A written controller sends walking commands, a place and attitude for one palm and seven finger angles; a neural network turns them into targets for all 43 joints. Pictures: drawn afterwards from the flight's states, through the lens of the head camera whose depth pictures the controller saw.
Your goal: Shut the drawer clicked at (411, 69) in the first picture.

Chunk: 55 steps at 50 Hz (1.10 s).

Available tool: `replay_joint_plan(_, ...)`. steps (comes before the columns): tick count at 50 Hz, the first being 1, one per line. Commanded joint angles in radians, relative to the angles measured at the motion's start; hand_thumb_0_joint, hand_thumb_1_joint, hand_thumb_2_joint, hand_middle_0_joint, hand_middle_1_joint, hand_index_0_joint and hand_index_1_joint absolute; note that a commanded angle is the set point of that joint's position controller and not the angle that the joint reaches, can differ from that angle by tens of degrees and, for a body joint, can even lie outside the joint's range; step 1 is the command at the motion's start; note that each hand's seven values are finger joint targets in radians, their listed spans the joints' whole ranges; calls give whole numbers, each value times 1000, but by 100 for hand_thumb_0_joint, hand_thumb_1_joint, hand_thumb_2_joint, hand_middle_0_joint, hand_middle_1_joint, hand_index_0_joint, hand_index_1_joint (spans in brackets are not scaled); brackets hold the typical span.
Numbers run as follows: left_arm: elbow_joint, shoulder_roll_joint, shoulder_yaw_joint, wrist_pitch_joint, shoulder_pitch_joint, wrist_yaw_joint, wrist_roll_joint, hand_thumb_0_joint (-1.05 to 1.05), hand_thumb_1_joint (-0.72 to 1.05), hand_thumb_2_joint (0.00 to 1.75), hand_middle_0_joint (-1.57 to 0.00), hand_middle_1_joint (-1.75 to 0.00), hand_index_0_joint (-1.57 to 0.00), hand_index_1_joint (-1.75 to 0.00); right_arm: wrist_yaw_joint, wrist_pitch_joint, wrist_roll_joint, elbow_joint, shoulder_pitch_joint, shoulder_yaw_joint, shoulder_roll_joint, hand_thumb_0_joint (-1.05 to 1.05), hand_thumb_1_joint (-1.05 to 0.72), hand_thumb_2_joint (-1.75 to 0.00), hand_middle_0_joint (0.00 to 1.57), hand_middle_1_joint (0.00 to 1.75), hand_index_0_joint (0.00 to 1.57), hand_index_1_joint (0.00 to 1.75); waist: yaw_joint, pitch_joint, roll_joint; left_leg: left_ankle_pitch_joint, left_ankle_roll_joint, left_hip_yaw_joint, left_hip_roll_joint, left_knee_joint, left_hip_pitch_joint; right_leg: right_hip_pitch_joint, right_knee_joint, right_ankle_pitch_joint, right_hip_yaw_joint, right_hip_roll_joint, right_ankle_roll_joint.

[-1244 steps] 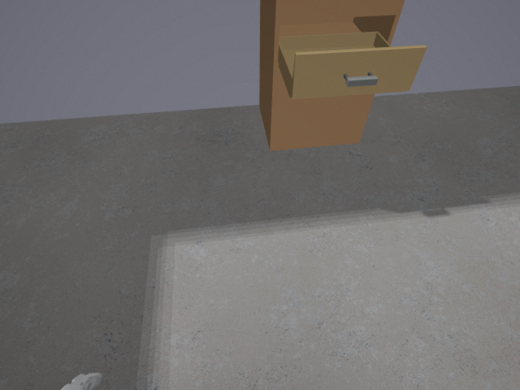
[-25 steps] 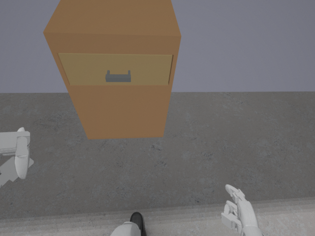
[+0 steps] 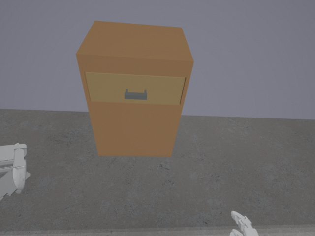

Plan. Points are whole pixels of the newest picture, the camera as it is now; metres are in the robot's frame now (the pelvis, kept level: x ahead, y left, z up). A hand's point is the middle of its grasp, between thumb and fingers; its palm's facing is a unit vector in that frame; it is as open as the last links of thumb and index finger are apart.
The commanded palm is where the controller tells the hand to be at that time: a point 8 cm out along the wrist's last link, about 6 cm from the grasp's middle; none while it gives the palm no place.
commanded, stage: stop stepping back and stand still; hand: left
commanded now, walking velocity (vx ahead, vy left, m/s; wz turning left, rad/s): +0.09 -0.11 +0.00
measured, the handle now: (136, 93) +0.82 +0.16 -0.14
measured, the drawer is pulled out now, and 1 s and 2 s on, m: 0.00 0.00 0.00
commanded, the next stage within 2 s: let the arm hang, fingers relaxed in 0.38 s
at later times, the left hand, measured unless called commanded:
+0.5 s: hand (38, 167) +0.20 +0.25 +0.15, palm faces +0.33 -0.83 -0.45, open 3.3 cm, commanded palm none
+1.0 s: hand out of the picture -0.03 +0.17 -0.16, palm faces +0.06 -0.97 -0.23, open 4.7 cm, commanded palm none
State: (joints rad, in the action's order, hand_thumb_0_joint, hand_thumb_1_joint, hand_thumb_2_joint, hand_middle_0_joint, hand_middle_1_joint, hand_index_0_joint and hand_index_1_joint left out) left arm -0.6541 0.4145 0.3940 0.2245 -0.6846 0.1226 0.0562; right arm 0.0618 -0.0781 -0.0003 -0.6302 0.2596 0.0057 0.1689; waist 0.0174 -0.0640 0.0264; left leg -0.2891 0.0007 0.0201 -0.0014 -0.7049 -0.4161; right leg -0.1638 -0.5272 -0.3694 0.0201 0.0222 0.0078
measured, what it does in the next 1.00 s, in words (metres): steps on the spot: left foot, then right foot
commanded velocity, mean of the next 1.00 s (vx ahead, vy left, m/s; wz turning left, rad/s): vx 0.02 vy -0.03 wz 0.00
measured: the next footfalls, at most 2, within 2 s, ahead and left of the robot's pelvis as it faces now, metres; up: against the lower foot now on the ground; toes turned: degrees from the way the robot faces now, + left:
left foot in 0.02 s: +0.08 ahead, +0.09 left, +0.00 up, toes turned +2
right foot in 0.32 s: +0.00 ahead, -0.10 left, +0.00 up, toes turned -1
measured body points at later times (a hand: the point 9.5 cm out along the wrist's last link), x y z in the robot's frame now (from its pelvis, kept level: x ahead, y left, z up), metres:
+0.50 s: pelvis +0.00 +0.01 +0.00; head +0.01 +0.01 +0.45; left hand +0.17 +0.29 +0.17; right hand +0.14 -0.24 -0.09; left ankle +0.04 +0.09 -0.73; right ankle -0.04 -0.09 -0.73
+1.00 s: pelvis +0.01 -0.01 +0.01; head +0.04 -0.02 +0.46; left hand -0.03 +0.22 -0.14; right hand +0.02 -0.24 -0.15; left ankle +0.04 +0.09 -0.73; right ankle -0.04 -0.10 -0.73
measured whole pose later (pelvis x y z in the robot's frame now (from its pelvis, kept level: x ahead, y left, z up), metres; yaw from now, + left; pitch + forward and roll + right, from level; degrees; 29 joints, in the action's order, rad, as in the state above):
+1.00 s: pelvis +0.01 -0.01 +0.01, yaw +2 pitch -1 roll +0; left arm 1.10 0.18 0.00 -0.02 -0.32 0.03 0.00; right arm 0.04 0.02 -0.01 -1.09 0.26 -0.01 0.16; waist 0.00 0.08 -0.02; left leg -0.18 0.02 0.00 0.02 -0.46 -0.26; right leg -0.09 -0.41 -0.30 0.06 0.05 0.05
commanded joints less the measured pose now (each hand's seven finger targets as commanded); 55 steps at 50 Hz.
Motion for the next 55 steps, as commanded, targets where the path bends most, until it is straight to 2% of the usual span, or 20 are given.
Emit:
replay_joint_plan(1,-67,103,35,34,244,43,-19,0,90,90,-140,-160,-140,-160,36,-98,19,167,-119,-49,181,0,-90,-90,20,30,20,30,-35,80,-220,142,97,-299,-225,378,272,-224,-65,62,-2,-31,-16)
replay_joint_plan(3,-164,143,58,43,248,28,-8,0,90,90,-140,-160,-140,-160,24,-120,-5,154,-112,-34,135,0,-90,-90,20,30,20,30,-47,19,-226,5,87,-481,-273,532,292,-252,-240,-119,-38,3,-19)
replay_joint_plan(4,-223,144,62,48,236,27,-11,0,90,90,-140,-160,-140,-160,13,-130,-10,158,-121,-35,131,0,-90,-90,20,30,20,30,-37,-5,-197,-74,87,-487,-290,559,291,-252,-306,-123,-70,-7,-14)
replay_joint_plan(6,-276,148,74,40,114,29,-10,0,90,90,-140,-160,-140,-160,-9,-139,-10,176,-128,-36,131,0,-90,-90,20,30,20,30,-17,-52,-150,-90,98,-375,-273,540,294,-219,-277,-69,-66,-23,-7)
replay_joint_plan(9,-251,115,74,15,-12,36,-11,0,90,90,-140,-160,-140,-160,-23,-114,-16,189,-139,-29,133,0,-90,-90,20,30,20,30,-14,-21,-263,-220,64,-213,-210,586,127,-57,-142,-63,32,8,2)
replay_joint_plan(12,-171,117,87,-7,-43,43,-5,0,90,90,-140,-160,-140,-160,-4,-70,-16,198,-135,-33,136,0,-90,-90,20,30,20,30,-27,10,-232,-315,32,-153,-168,546,17,91,63,-61,96,43,20)
replay_joint_plan(14,-136,130,96,-17,-13,44,-5,0,90,90,-140,-160,-140,-160,11,-43,-17,199,-134,-36,137,0,-90,-90,20,30,20,30,-40,31,-156,-282,19,-124,-124,454,-24,131,175,-45,42,10,41)
replay_joint_plan(17,-108,144,107,-2,59,38,14,0,90,90,-140,-160,-140,-160,17,-31,-13,172,-114,-48,130,0,-90,-90,20,30,20,30,-55,7,44,-25,1,-47,-60,159,111,-49,283,-95,-192,-188,117)
replay_joint_plan(20,-91,104,69,-3,59,35,10,0,90,90,-140,-160,-140,-160,19,-43,6,163,-125,-51,146,0,-90,-90,20,30,20,30,-48,53,54,15,22,-49,-72,158,196,-183,242,-112,-146,-174,97)
replay_joint_plan(23,-120,116,68,18,93,37,-6,0,90,90,-140,-160,-140,-160,27,-58,2,162,-157,-38,153,0,-90,-90,20,30,20,30,-40,75,-120,29,51,-168,-135,353,177,-119,119,44,-37,-67,19)
replay_joint_plan(24,733,-80,-267,-137,208,-100,-113,0,90,90,-140,-160,-140,-160,-70,-83,-10,-92,-121,-93,308,0,-90,-90,20,30,20,30,-69,104,-140,391,82,-231,-150,184,78,-194,-132,281,30,-100,17)
replay_joint_plan(25,758,-115,-254,-215,175,-113,-90,0,90,90,-136,-156,-136,-156,-65,-13,2,-73,-50,-84,225,0,-90,-90,20,30,20,30,-45,27,-101,482,108,-201,-166,199,119,-159,-166,183,8,-80,4)
replay_joint_plan(28,895,-147,-296,-231,265,-116,-87,0,90,90,-124,-143,-124,-143,-51,15,-29,-65,-56,-63,210,0,-90,-90,20,30,20,30,-17,-26,3,495,167,-312,-220,245,99,-115,-161,-24,-18,-54,6)
replay_joint_plan(30,1049,-106,-298,-223,273,-110,-88,0,90,90,-116,-134,-116,-134,-47,25,-27,-88,-79,-55,196,0,-90,-90,20,30,20,30,13,-61,84,446,116,-229,-131,196,76,35,5,220,-56,-86,18)
replay_joint_plan(32,1199,-58,-308,-215,332,-101,-84,0,90,90,-108,-125,-108,-125,-43,45,-22,-123,-86,-52,160,0,-90,-90,20,30,20,30,-6,-31,161,281,43,-85,-23,110,67,63,72,607,-157,-212,76)
replay_joint_plan(34,1323,-56,-330,-214,400,-96,-75,0,90,90,-100,-117,-100,-117,-39,67,-25,-180,-62,-50,141,0,-90,-90,20,30,20,30,-30,21,61,175,25,-55,-20,123,120,18,92,642,-161,-238,103)
replay_joint_plan(38,1490,-109,-340,-218,390,-88,-62,0,90,90,-84,-99,-84,-99,-29,78,-25,-271,-21,-39,108,0,-90,-90,20,30,20,30,-27,35,-185,355,51,-121,-76,224,212,0,119,371,-84,-133,40)
replay_joint_plan(39,1522,-111,-345,-221,389,-89,-62,0,90,90,-80,-95,-80,-95,-27,79,-23,-287,-22,-37,107,0,-90,-90,20,30,20,30,-23,48,-199,327,58,-139,-85,249,198,11,135,309,-82,-119,40)
replay_joint_plan(42,1603,-125,-359,-219,378,-93,-62,0,90,90,-68,-82,-68,-82,-22,81,-17,-332,1,-37,109,0,-90,-90,20,30,20,30,-25,53,-76,285,60,-142,-93,270,218,24,184,277,-73,-117,45)
replay_joint_plan(55,1775,-187,-384,-212,298,-80,-57,0,90,90,-20,-30,-20,-30,-14,81,-11,-478,80,-24,59,0,-90,-90,20,30,20,30,-28,143,5,239,51,-104,-84,318,262,-18,240,203,-69,-117,49)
